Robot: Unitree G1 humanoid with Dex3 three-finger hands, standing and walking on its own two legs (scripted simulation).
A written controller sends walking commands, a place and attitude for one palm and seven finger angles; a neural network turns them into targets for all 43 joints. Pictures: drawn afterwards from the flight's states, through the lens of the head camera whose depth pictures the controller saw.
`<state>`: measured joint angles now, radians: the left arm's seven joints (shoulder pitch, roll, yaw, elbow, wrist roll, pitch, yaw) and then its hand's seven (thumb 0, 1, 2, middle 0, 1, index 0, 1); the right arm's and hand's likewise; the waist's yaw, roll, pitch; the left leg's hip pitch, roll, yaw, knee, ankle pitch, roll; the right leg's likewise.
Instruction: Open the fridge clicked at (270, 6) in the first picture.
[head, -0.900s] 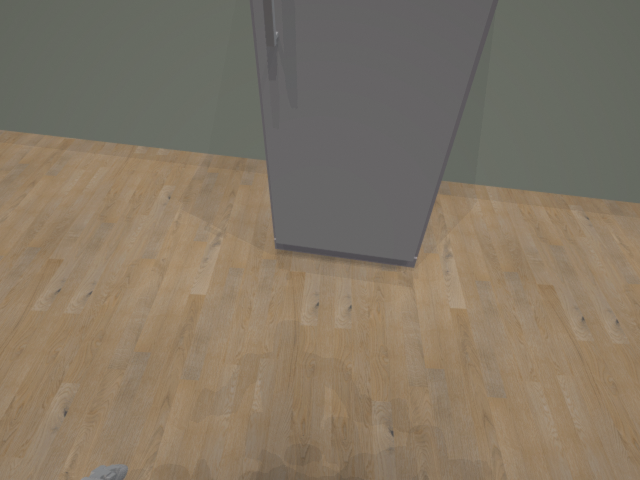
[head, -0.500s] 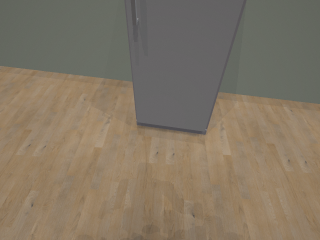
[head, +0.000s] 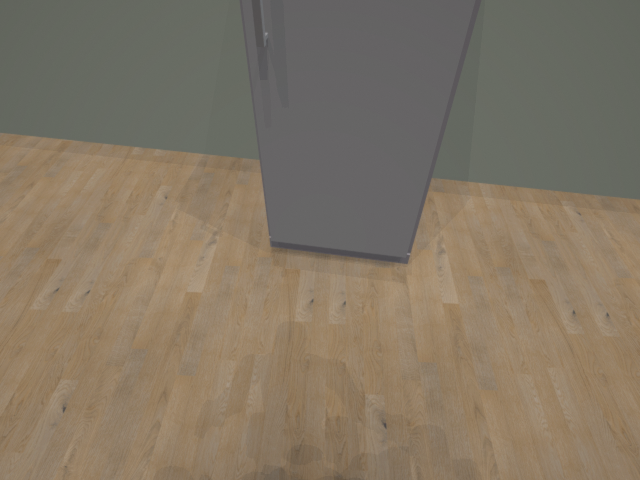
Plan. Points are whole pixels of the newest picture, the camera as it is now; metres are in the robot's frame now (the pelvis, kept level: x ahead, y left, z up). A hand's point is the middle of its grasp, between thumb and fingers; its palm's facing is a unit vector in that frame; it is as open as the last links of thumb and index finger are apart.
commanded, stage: look at it before walking up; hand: left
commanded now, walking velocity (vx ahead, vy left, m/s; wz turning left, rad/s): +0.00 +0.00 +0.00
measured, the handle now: out of the picture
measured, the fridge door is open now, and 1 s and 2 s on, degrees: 0 0 0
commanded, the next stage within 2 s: walk to a spot facing it in 0.54 s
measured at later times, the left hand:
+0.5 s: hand out of the picture +0.09 +0.25 -0.15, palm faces -0.04 -0.94 -0.33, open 7.4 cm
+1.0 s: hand out of the picture +0.02 +0.24 -0.20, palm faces +0.17 -0.97 -0.20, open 7.4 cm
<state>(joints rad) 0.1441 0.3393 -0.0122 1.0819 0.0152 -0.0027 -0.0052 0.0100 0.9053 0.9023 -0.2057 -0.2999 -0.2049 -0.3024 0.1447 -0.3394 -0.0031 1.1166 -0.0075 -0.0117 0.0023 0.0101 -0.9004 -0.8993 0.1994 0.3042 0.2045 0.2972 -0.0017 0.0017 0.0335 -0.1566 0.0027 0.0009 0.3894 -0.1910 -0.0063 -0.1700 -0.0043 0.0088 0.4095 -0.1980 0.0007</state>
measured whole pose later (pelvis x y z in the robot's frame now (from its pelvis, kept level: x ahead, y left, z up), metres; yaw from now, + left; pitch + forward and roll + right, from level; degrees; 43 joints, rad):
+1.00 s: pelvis +0.06 +0.04 -0.02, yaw +10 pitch -2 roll -1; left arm 0.33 0.24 0.03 1.04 0.03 0.00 -0.01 0.01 0.90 0.90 -0.21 -0.30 -0.21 -0.30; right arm 0.32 -0.22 -0.02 1.04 -0.02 -0.01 0.03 0.01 -0.90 -0.90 0.20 0.30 0.20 0.30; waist -0.01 -0.04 0.03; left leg -0.30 0.03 0.10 0.62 -0.30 0.02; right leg -0.14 -0.11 -0.13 0.62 -0.42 0.04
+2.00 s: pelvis +0.30 +0.10 -0.01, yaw +3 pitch -2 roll -1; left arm 0.27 0.21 0.08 1.00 0.03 0.06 -0.01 0.01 0.91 0.90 -0.20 -0.30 -0.20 -0.30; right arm 0.16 -0.15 -0.03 0.95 -0.02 0.00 -0.03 0.01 -0.90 -0.90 0.20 0.30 0.20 0.30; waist 0.04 -0.05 0.04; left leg -0.26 0.03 0.09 0.54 -0.26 0.04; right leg -0.41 0.05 0.03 0.82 -0.40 0.01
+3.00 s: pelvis +0.48 +0.10 -0.01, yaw -6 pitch -2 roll +1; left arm 0.28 0.16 0.05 1.06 0.03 -0.01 -0.01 0.01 0.91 0.90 -0.20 -0.30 -0.20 -0.30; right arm 0.27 -0.15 -0.05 1.07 -0.02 -0.05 -0.02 0.00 -0.93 -0.90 0.20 0.30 0.20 0.30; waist 0.01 -0.02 0.04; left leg -0.21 0.03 0.16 0.46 -0.22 0.03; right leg -0.44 -0.09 -0.10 0.90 -0.37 -0.01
